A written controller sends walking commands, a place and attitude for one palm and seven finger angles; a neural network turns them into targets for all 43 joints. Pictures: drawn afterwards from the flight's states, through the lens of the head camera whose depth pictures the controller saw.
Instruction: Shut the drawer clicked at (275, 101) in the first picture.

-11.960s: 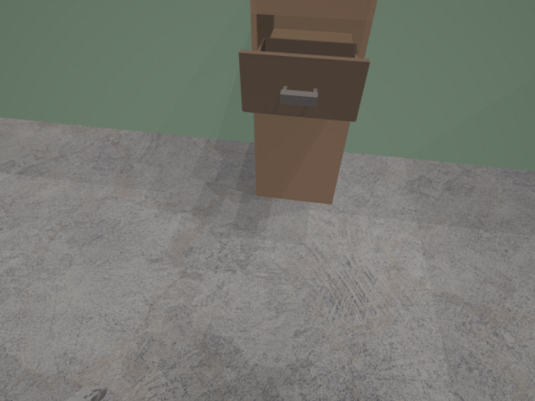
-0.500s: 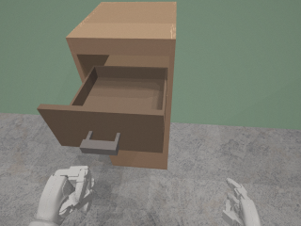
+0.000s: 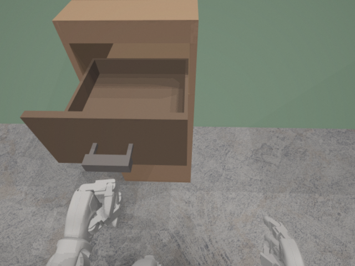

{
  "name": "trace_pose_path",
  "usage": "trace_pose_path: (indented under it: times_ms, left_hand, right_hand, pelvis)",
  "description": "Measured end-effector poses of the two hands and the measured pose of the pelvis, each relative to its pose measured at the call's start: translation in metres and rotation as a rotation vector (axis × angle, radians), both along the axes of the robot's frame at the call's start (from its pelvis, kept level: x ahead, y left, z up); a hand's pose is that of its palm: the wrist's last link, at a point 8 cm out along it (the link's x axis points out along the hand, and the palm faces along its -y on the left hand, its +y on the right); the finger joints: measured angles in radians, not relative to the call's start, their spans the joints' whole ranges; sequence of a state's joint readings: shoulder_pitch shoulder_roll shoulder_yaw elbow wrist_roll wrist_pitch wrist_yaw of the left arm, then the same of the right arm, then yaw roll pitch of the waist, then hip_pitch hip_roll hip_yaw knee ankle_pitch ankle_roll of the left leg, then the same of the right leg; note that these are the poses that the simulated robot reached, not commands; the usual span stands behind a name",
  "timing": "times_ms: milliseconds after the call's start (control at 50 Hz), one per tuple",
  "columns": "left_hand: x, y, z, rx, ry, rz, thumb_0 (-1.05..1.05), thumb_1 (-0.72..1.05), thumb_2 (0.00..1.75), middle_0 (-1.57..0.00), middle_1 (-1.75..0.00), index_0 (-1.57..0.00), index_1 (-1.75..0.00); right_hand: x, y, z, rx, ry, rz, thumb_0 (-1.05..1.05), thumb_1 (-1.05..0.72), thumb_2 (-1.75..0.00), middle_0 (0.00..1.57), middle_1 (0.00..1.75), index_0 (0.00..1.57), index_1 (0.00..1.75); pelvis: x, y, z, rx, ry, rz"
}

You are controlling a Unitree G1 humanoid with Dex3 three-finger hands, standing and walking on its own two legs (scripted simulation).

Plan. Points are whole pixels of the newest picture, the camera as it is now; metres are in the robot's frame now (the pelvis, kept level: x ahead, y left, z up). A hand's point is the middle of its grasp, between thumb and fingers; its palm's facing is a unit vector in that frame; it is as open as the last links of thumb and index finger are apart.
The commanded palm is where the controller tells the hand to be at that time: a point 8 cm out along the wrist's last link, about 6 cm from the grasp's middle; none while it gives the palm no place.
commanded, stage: bring the fist close to the handle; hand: left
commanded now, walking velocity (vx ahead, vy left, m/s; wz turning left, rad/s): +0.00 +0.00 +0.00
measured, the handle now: (110, 155) +0.35 +0.17 +0.07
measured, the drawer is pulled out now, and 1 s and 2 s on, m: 0.30 0.29 0.17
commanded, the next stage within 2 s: push the drawer shut in 0.48 s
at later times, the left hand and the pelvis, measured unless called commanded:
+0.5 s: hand (120, 198) +0.25 +0.13 +0.06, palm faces -0.02 -1.00 -0.05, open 3.2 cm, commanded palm +0.22 +0.18 +0.07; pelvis +0.01 -0.01 +0.00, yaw +0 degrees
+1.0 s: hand (124, 187) +0.27 +0.12 +0.06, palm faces -0.05 -1.00 -0.06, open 3.1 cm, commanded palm +0.27 +0.18 +0.07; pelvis +0.00 -0.01 +0.00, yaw +0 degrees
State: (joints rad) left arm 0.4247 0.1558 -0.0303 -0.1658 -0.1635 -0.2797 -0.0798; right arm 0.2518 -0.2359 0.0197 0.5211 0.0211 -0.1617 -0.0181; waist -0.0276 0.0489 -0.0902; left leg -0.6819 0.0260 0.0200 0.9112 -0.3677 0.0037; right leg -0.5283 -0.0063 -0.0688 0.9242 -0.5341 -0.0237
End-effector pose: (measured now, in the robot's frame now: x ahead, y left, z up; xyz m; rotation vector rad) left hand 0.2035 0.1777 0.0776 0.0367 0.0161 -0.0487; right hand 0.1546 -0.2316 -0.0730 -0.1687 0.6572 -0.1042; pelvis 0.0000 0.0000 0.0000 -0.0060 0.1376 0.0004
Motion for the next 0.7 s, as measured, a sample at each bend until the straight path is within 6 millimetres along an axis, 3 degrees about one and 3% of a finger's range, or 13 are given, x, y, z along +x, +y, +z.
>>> trace_pose_path:
  times_ms: [140, 320, 540, 700]
  left_hand:
    - [0.009, 0.002, -0.012, 0.001, -0.01, 0.011, 0.01, 0.9, 0.9, -1.4, -1.6, -1.4, -1.6]
    - [0.021, -0.007, -0.006, 0.009, -0.027, -0.014, 0.01, 0.9, 0.9, -1.4, -1.6, -1.4, -1.6]
    - [0.021, 0.002, -0.009, 0.01, 0.004, 0.031, 0.01, 0.9, 0.9, -1.4, -1.6, -1.4, -1.6]
    - [0.028, -0.004, -0.013, 0.014, -0.006, -0.006, 0.01, 0.9, 0.9, -1.4, -1.6, -1.41, -1.6]
  right_hand:
    - [0.001, -0.004, -0.007, -0.014, 0.023, 0.003, 0.02, -0.9, -0.9, 0.2, 0.3, 0.21, 0.3]
    - [0.005, -0.003, -0.009, 0.003, 0.031, -0.008, 0.02, -0.91, -0.9, 0.2, 0.3, 0.21, 0.3]
    - [0.009, -0.009, -0.005, -0.004, 0.047, -0.013, 0.02, -0.91, -0.9, 0.2, 0.3, 0.21, 0.3]
    - [0.013, -0.012, -0.01, -0.016, 0.054, -0.007, 0.02, -0.91, -0.9, 0.2, 0.3, 0.21, 0.3]
  pelvis:
    - [-0.001, -0.001, -0.007, -0.004, 0.026, 0.001]
    - [0.003, -0.002, -0.007, -0.001, 0.033, -0.004]
    - [0.01, -0.006, -0.003, 0.002, 0.033, -0.002]
    - [0.009, -0.006, -0.006, -0.002, 0.04, 0.007]
